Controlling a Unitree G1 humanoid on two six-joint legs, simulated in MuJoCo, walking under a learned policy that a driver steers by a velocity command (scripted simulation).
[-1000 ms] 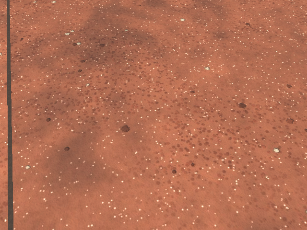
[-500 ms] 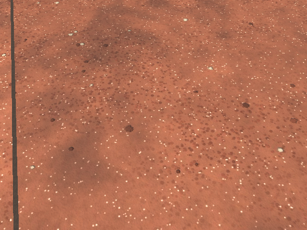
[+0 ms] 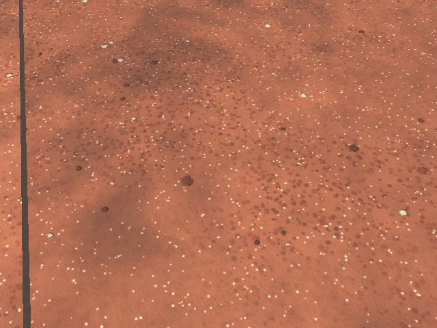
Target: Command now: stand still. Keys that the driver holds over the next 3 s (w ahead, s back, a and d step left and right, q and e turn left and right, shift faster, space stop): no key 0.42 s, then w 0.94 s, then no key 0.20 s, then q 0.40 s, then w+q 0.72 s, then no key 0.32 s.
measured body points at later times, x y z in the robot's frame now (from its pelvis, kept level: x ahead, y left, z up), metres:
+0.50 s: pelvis +0.00 +0.00 +0.00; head +0.01 +0.00 +0.45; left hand +0.01 +0.25 -0.16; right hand +0.00 -0.24 -0.16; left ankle -0.01 +0.12 -0.74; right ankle +0.00 -0.12 -0.74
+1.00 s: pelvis +0.16 -0.02 +0.00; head +0.19 -0.03 +0.45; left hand +0.05 +0.20 -0.13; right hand +0.35 -0.25 -0.12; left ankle +0.33 +0.13 -0.69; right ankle +0.02 -0.12 -0.74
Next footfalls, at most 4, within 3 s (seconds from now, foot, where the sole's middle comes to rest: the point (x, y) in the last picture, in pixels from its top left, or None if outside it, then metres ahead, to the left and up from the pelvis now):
1.14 left None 0.44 0.11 -0.78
1.62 right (262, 271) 0.70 -0.11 -0.78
2.06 left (190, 305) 0.58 0.12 -0.78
2.56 right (221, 209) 0.94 0.02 -0.78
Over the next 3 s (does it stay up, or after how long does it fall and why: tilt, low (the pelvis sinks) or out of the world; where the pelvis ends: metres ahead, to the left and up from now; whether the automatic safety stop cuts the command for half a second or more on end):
stays up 0.93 0.19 -0.02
